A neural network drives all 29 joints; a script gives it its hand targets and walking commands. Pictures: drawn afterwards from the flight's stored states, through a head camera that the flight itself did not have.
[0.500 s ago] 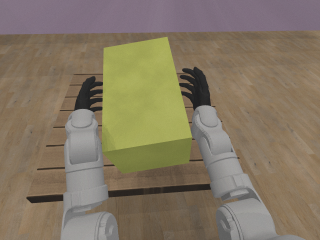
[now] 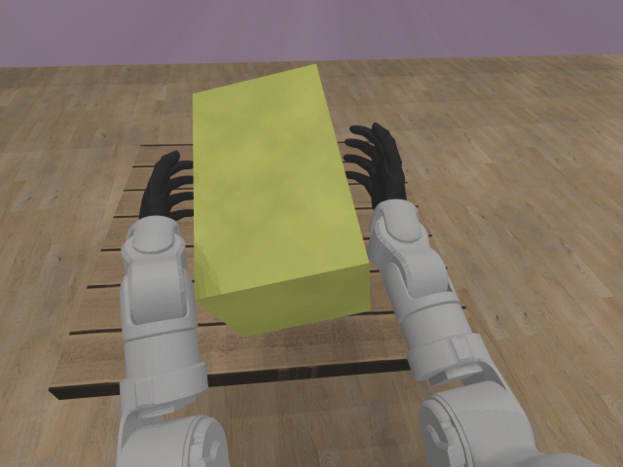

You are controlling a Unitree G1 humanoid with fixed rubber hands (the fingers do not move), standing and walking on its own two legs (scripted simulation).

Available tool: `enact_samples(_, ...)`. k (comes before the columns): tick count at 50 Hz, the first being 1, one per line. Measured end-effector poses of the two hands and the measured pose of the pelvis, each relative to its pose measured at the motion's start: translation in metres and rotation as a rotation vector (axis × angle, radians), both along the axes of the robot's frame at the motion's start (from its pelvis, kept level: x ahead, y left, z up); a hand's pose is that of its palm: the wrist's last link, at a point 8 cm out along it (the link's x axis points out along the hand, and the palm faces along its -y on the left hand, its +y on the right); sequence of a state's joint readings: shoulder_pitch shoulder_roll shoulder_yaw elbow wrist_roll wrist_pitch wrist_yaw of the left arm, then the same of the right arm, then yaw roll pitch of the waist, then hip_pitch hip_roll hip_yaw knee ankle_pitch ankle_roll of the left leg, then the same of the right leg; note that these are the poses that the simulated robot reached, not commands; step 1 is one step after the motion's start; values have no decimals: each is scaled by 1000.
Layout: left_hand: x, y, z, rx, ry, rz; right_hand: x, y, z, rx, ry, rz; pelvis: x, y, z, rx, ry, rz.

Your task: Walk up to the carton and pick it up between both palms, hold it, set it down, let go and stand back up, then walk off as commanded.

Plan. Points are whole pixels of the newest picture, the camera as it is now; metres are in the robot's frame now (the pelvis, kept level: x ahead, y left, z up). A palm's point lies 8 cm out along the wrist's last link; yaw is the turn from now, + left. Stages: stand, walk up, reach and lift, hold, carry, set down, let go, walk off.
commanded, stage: hold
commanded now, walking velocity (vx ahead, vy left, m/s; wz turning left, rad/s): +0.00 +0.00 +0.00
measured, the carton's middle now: (279, 200) +0.42 -0.01 +0.14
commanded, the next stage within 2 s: none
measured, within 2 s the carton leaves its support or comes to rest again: neither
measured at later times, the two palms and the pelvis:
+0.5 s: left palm (159, 219) +0.36 +0.14 +0.18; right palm (385, 194) +0.36 -0.13 +0.19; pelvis -0.01 +0.00 +0.00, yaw +0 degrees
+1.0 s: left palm (154, 220) +0.35 +0.14 +0.18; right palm (381, 198) +0.35 -0.12 +0.19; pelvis -0.01 +0.00 +0.00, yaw +0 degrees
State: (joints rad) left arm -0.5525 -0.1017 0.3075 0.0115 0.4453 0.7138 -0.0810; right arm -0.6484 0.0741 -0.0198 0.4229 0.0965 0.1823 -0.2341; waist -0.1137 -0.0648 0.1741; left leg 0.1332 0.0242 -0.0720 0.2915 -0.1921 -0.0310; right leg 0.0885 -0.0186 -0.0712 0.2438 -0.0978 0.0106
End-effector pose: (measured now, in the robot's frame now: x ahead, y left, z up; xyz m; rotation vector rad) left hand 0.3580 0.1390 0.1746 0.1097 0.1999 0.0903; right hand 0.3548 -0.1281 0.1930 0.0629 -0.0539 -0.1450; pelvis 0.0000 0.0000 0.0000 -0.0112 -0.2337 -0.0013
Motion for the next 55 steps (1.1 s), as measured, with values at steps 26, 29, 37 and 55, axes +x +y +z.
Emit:
enact_samples(26, -1, 0, 0, -1, 16, 13, 2, 0, -4, 4, 21, 3, -8, 1, 0, 5, 10, -5)
enact_samples(29, 1, -2, 0, -2, 16, 11, 3, -2, -4, 2, 21, 2, -7, -1, 0, 4, 17, 0)
enact_samples(37, 2, -13, 13, 24, -25, -18, -3, -13, -2, 16, -8, -25, 0, 0, 0, 0, 6, -4)
enact_samples(55, -5, 7, 0, -7, 7, 11, -2, 6, -6, 0, 20, 1, -8, 4, 0, 3, 11, 5)
